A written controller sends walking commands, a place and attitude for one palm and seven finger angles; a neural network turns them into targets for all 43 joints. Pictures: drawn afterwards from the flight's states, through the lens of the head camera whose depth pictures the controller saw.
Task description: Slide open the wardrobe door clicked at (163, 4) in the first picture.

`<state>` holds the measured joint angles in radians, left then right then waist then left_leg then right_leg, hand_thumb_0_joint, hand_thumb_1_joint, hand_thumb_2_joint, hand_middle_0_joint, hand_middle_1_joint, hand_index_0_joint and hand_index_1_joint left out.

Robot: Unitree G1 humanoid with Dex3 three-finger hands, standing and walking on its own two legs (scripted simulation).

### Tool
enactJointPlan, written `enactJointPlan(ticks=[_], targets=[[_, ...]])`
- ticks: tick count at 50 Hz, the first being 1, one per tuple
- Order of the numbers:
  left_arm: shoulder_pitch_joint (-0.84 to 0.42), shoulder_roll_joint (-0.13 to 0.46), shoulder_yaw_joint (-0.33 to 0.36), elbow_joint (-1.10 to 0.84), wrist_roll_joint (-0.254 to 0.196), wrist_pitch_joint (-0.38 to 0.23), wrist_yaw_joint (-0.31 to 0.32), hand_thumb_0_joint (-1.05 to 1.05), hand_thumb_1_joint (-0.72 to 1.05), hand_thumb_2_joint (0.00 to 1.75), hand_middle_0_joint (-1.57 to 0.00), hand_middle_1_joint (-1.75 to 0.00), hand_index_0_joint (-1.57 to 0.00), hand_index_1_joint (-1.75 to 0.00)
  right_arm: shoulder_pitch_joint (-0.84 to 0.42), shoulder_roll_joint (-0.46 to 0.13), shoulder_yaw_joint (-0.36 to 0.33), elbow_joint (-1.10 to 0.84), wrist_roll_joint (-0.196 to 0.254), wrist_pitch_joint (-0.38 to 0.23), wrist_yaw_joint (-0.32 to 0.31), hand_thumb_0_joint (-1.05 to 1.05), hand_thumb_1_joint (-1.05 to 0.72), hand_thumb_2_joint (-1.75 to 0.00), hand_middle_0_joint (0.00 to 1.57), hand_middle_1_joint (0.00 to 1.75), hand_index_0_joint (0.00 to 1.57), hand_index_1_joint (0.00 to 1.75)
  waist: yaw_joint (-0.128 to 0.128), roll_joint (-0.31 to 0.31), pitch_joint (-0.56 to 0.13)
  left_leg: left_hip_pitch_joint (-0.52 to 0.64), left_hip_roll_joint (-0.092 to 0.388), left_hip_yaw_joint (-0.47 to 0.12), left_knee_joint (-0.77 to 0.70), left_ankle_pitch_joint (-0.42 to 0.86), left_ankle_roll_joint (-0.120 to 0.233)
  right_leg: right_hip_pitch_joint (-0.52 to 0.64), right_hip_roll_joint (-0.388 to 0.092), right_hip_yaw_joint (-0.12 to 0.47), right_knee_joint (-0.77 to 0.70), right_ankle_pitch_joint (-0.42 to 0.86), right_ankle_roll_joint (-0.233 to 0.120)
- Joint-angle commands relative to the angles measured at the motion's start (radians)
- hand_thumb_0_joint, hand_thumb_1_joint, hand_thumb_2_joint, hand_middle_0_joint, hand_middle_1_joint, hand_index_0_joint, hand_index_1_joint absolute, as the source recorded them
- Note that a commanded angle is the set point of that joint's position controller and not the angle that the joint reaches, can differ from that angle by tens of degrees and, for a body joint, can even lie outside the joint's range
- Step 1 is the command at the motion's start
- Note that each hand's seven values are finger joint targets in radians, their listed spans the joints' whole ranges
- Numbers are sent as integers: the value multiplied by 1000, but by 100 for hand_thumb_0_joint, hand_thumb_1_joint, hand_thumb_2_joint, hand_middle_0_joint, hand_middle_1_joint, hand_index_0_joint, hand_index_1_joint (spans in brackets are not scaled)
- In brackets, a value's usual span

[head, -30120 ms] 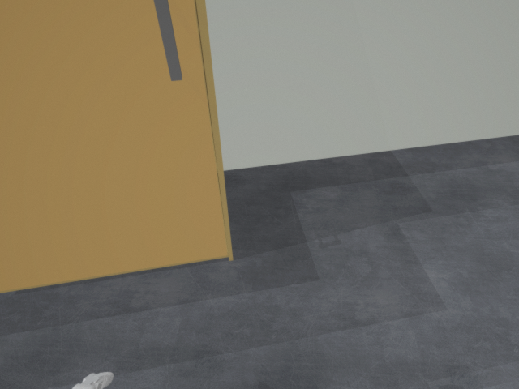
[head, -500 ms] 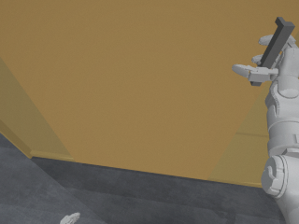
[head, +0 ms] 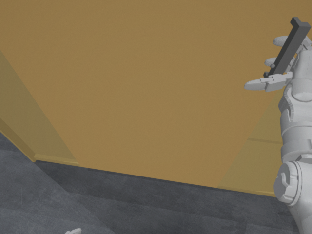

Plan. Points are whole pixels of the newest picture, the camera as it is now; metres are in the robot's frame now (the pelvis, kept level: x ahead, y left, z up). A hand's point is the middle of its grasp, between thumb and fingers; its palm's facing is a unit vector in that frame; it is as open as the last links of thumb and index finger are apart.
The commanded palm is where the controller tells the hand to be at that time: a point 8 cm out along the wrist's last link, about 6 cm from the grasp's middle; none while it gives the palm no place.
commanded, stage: slip the hand off the handle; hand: right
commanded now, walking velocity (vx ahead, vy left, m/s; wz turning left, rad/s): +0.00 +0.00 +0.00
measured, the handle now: (281, 55) +0.51 -0.24 +0.22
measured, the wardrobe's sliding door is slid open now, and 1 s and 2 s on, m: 0.50 0.48 0.48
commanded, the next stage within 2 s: draw the hand back to the body in 1.14 s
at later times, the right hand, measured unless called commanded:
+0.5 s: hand (292, 67) +0.48 -0.25 +0.22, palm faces +0.34 +0.93 -0.10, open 13.7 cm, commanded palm +0.42 -0.31 +0.22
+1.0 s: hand out of the picture +0.38 -0.27 +0.22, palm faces +0.34 +0.93 -0.12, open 14.6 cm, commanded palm +0.34 -0.31 +0.22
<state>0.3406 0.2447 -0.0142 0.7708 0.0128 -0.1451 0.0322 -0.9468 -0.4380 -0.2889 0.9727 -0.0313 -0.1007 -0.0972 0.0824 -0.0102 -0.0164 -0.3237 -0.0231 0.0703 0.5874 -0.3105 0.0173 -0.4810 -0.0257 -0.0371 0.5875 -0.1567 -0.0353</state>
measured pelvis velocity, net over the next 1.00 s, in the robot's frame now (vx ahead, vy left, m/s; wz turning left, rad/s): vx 0.04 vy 0.01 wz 0.02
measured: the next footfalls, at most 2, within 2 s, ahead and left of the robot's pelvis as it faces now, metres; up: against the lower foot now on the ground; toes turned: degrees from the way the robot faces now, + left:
none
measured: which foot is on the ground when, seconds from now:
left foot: down 0.00-1.00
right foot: down 0.00-1.00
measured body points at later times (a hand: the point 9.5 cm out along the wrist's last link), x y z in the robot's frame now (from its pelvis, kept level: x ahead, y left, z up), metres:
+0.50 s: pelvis +0.02 +0.02 +0.00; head +0.04 +0.02 +0.45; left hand +0.07 +0.29 -0.11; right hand +0.45 -0.30 +0.22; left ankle +0.00 +0.11 -0.73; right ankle +0.09 -0.10 -0.73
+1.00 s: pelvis +0.04 +0.01 +0.01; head +0.02 +0.01 +0.46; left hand +0.22 +0.24 -0.07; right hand +0.36 -0.32 +0.23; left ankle +0.00 +0.11 -0.73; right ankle +0.09 -0.10 -0.73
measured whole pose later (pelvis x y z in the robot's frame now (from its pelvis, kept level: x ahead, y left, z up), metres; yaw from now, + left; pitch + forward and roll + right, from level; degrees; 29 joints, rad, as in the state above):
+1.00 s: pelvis +0.04 +0.01 +0.01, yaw +1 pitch -1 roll +1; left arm 0.17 0.23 -0.05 0.67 -0.06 -0.13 0.10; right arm -0.32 -0.43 -0.40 0.20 0.16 0.10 0.07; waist -0.04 -0.03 -0.04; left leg -0.15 -0.02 0.03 0.48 -0.32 0.02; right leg -0.30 -0.01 -0.06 0.51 -0.19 -0.03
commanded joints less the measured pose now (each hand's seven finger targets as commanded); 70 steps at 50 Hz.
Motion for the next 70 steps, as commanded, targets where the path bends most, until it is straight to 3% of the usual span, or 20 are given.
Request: enactJointPlan(ticks=[1,8,14,23,26,28,29,34,39,41,44,48,53,56,59,63,64,65,68,70], targets=[[24,174,53,-92,-4,-32,27,0,90,90,-20,-30,-20,-30,-587,-360,-71,-192,-11,-63,-29,0,55,-20,25,115,25,115,14,-6,-224,-102,-3,-72,-169,-114,-6,228,5,77,-103,-234,-5],[18,174,54,-105,-8,-15,35,0,90,90,-20,-30,-20,-30,-510,-442,-138,-192,-2,-79,-2,0,55,-20,25,115,25,115,-9,-12,-243,-59,3,-89,-180,-86,-7,219,7,63,-91,-177,-10],[6,175,52,-127,-16,7,52,0,90,90,-20,-30,-20,-30,-387,-521,-213,-272,25,-79,34,0,55,-20,25,115,25,115,-34,14,-268,38,12,-110,-172,87,-13,228,8,40,-73,-34,-16],[-16,182,56,-159,-33,38,68,0,90,90,-20,-30,-20,-30,-201,-639,-332,-362,62,-28,104,0,55,-20,25,115,25,115,-72,-19,-290,107,23,-126,-130,276,-27,224,13,17,-65,44,-6],[-35,180,56,-190,-41,40,63,0,90,90,-20,-30,-20,-30,-58,-593,-320,-458,75,-16,140,0,55,-20,25,115,25,115,-85,-51,-317,135,25,-126,-103,389,-28,257,15,14,-54,101,-5],[-49,181,60,-204,-53,35,61,0,90,90,-20,-30,-20,-30,-7,-505,-250,-536,92,1,178,0,55,-20,25,115,25,115,-69,-79,-316,99,17,-120,-104,400,-27,299,12,11,-43,126,-6],[-50,181,62,-208,-59,34,64,0,90,90,-20,-30,-20,-30,8,-450,-207,-556,107,11,201,0,55,-20,25,115,25,115,-54,-45,-296,86,15,-114,-111,402,-31,311,7,11,-37,130,-9],[-83,180,64,-198,-88,9,91,0,90,90,-20,-30,-20,-30,-17,-320,-107,-720,207,68,276,0,55,-20,25,115,25,115,-36,-87,-237,-9,-4,-101,-170,237,-15,394,0,34,-59,85,-14],[-134,173,49,-187,-79,-17,95,0,90,90,-20,-30,-20,-30,37,-353,-169,-835,205,93,213,0,55,-20,25,115,25,115,-76,-123,-259,0,-11,-70,-166,191,3,421,5,59,-83,98,-7],[-163,159,40,-199,-73,-28,89,0,90,90,-20,-30,-20,-30,62,-317,-155,-901,189,98,178,0,55,-20,25,115,25,115,-86,-140,-277,5,-13,-55,-163,184,7,448,2,70,-100,114,-2],[-189,161,33,-210,-63,-32,89,0,90,90,-20,-30,-20,-30,182,-363,-227,-952,186,110,146,0,55,-20,25,115,25,115,-120,-91,-313,73,-16,-49,-158,228,9,454,2,65,-107,166,-3],[-246,134,18,-238,-66,-33,85,0,90,90,-20,-30,-20,-30,323,-272,-197,-1031,204,146,153,0,55,-20,25,115,25,115,-141,-66,-292,118,-16,-35,-161,289,5,468,-3,48,-127,226,3],[-288,128,2,-240,-76,-24,99,0,90,90,-20,-30,-20,-30,394,-218,-158,-1045,217,235,174,0,55,-20,25,115,25,115,-127,-44,-160,88,-13,-35,-209,216,-1,438,-1,40,-163,134,2],[-306,121,-2,-242,-72,-24,104,0,90,90,-20,-30,-20,-30,401,-235,-179,-1123,219,253,176,0,55,-20,25,115,25,115,-131,-63,-181,113,-12,-37,-218,235,3,468,2,37,-169,158,3],[-314,117,-10,-223,-68,-28,115,0,90,90,-20,-30,-20,-30,315,-230,-158,-1159,223,231,179,0,55,-20,25,115,25,115,-106,-62,-160,92,-11,-46,-238,194,1,481,3,40,-171,118,1],[-312,121,-10,-195,-61,-38,127,0,90,90,-20,-30,-20,-30,270,-254,-169,-1102,219,188,182,0,55,-20,25,115,25,115,-98,-82,-146,70,-6,-55,-258,114,-2,473,8,47,-186,44,3],[-331,150,-14,-184,-82,-36,142,0,90,90,-20,-30,-20,-30,287,-233,-139,-994,318,251,273,0,55,-20,25,115,25,115,-95,-39,-166,120,1,-62,-263,144,-1,484,18,55,-185,36,-4],[-347,147,-11,-196,-93,-41,152,0,90,90,-20,-30,-20,-30,248,-288,-165,-1039,339,276,322,0,55,-20,25,115,25,115,-110,-61,-183,133,11,-71,-273,150,-7,489,16,53,-189,36,-7],[-367,141,-24,-221,-101,-52,160,0,90,90,-20,-30,-20,-30,301,-308,-170,-1011,361,333,407,0,55,-20,25,115,25,115,-130,-111,-193,151,17,-78,-270,184,-8,492,26,54,-188,62,-8],[-368,146,-25,-234,-106,-55,154,0,90,90,-20,-30,-20,-30,349,-345,-204,-978,378,356,450,0,55,-20,25,115,25,115,-136,-81,-173,155,30,-105,-271,199,-20,457,23,62,-173,58,-7]])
